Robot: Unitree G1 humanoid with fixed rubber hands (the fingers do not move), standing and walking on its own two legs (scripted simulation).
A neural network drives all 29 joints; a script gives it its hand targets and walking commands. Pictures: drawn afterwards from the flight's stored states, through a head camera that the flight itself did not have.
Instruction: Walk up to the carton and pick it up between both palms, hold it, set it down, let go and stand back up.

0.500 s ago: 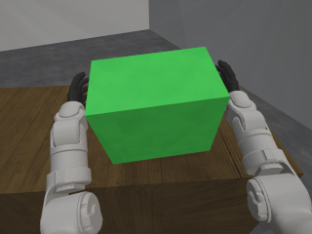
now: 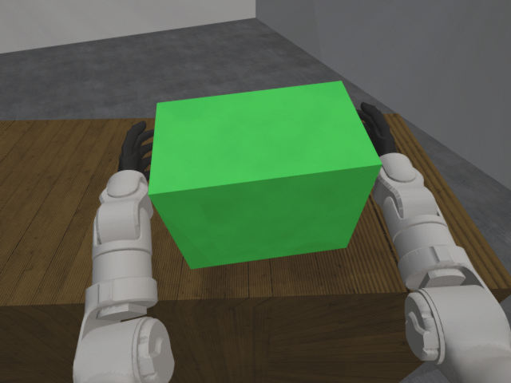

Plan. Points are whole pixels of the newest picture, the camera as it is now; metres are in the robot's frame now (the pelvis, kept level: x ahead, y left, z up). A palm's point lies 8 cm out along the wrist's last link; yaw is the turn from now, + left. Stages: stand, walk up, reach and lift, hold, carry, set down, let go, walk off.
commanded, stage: set down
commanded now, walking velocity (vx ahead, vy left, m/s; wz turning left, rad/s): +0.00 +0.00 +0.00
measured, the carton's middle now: (260, 182) +0.42 +0.00 +0.12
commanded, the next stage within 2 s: none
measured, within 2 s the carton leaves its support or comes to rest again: neither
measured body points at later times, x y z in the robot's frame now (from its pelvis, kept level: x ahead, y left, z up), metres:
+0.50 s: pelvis +0.00 +0.00 +0.00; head +0.01 +0.00 +0.45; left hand +0.41 +0.18 +0.14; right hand +0.43 -0.19 +0.15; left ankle -0.01 +0.11 -0.75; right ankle +0.00 -0.10 -0.75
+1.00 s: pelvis +0.01 +0.00 +0.00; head +0.02 +0.00 +0.45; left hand +0.41 +0.19 +0.11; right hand +0.44 -0.19 +0.13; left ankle -0.01 +0.11 -0.75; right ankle +0.00 -0.10 -0.75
